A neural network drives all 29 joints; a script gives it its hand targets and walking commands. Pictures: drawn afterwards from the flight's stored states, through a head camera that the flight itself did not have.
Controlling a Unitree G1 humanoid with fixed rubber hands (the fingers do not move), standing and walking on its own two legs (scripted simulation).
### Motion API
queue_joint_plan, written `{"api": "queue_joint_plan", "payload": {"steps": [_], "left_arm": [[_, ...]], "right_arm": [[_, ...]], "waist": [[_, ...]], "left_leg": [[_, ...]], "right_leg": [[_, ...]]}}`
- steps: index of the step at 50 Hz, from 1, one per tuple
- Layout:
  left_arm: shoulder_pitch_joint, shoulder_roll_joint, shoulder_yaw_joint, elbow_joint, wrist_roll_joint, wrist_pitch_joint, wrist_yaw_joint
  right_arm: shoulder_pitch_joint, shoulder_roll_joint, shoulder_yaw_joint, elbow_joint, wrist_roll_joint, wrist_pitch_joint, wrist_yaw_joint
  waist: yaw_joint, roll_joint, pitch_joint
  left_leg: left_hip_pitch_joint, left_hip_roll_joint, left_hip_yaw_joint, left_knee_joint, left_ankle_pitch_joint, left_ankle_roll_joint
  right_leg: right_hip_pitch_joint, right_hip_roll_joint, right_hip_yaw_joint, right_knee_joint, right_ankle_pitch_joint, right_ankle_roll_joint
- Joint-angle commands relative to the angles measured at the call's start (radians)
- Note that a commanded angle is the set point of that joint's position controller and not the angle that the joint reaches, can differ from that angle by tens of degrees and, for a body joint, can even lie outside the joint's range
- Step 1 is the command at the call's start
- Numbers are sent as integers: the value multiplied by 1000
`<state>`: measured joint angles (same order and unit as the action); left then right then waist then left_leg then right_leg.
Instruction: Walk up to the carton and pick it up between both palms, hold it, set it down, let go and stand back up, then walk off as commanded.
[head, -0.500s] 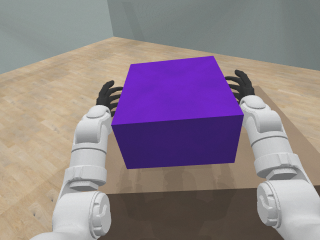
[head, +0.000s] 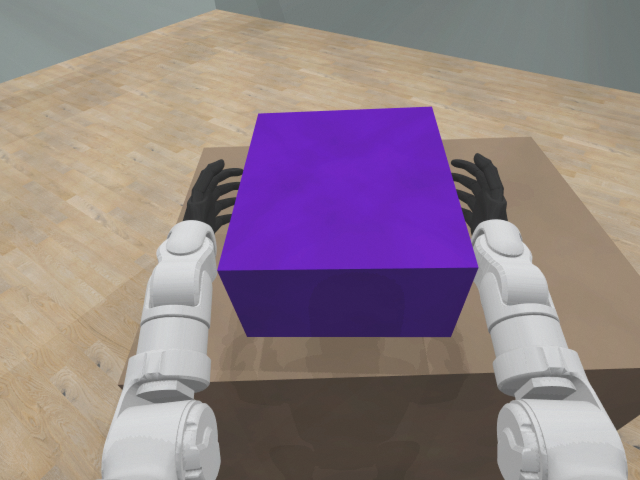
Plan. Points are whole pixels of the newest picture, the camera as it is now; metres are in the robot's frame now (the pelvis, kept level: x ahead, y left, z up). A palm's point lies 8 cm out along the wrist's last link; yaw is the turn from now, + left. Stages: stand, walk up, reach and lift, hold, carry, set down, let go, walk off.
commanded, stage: set down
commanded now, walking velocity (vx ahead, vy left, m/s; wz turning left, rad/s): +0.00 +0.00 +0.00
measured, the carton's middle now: (345, 214) +0.42 -0.02 +0.12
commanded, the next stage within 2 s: none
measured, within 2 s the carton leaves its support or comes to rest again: neither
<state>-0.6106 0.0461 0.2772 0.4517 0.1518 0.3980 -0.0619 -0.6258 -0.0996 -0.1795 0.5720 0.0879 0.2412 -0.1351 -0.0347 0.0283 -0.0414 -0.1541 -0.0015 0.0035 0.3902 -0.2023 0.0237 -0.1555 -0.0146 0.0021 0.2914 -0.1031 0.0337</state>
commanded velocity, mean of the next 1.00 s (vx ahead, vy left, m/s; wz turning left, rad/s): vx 0.00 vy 0.00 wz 0.00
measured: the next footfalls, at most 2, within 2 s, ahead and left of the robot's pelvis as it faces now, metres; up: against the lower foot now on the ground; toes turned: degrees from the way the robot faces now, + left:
none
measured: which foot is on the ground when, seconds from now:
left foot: down 0.00-1.00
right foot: down 0.00-1.00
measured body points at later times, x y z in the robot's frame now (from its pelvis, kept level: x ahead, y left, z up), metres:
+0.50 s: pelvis +0.01 +0.00 +0.00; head -0.04 +0.02 +0.45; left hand +0.39 +0.18 +0.15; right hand +0.37 -0.18 +0.15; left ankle +0.01 +0.10 -0.75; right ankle +0.04 -0.14 -0.75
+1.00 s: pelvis +0.02 +0.01 +0.00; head +0.02 +0.03 +0.45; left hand +0.42 +0.18 +0.11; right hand +0.40 -0.17 +0.12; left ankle +0.01 +0.10 -0.75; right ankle +0.04 -0.14 -0.75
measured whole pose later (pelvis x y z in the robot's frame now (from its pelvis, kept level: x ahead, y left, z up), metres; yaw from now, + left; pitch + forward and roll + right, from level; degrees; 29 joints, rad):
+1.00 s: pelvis +0.02 +0.01 +0.00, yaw +0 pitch -1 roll -2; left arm -0.58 0.09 0.26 0.56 0.14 0.20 -0.11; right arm -0.52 -0.01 -0.21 0.54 0.05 0.10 -0.16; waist -0.03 -0.02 0.01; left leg -0.13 0.00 0.00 0.39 -0.24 0.02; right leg -0.12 -0.02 0.00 0.27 -0.13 0.04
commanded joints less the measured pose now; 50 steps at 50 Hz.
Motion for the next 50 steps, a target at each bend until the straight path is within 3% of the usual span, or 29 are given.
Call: {"api": "queue_joint_plan", "payload": {"steps": [1, 5, 10, 19, 25, 34, 43, 50], "left_arm": [[-693, -556, -554, -418, -187, -110, -90], [-644, -544, -547, -440, -184, -98, -90], [-623, -522, -488, -371, -148, -81, -121], [-697, -459, -342, -134, -68, -99, -186], [-749, -440, -356, -41, -59, -147, -212], [-847, -490, -487, -63, -148, -281, -169], [-751, -435, -426, 5, -113, -305, -189], [-758, -435, -435, -15, -112, -323, -199]], "right_arm": [[-772, 616, 604, -628, 106, -135, 113], [-723, 598, 620, -666, 125, -118, 102], [-698, 577, 570, -607, 93, -104, 98], [-714, 579, 374, -362, -51, -113, 120], [-702, 582, 311, -294, -143, -146, 128], [-700, 651, 379, -323, -144, -225, 124], [-581, 646, 387, -257, -153, -224, 96], [-569, 666, 394, -269, -155, -243, 77]], "waist": [[0, -64, -757], [0, -82, -707], [-10, -99, -616], [-37, -102, -406], [-61, -73, -359], [-78, -28, -588], [-98, -65, -520], [-118, -49, -574]], "left_leg": [[258, -45, 0, -12, 619, -82], [224, -49, -6, -15, 611, -77], [179, -51, 0, -49, 499, -63], [75, -45, 33, -149, 156, -27], [51, -38, 46, -177, 52, -26], [108, -36, 32, -112, 234, -59], [84, -46, 40, -98, 316, -55], [95, -48, 39, -68, 406, -73]], "right_leg": [[431, 68, -40, 34, 471, 9], [445, 57, -25, 40, 528, 12], [446, 44, -23, 28, 474, 13], [375, 26, -33, -21, 152, 14], [357, 27, -49, -32, 26, 7], [387, 36, -55, 7, 220, -2], [462, 24, -39, 21, 393, 14], [488, 18, -35, 46, 538, 19]]}}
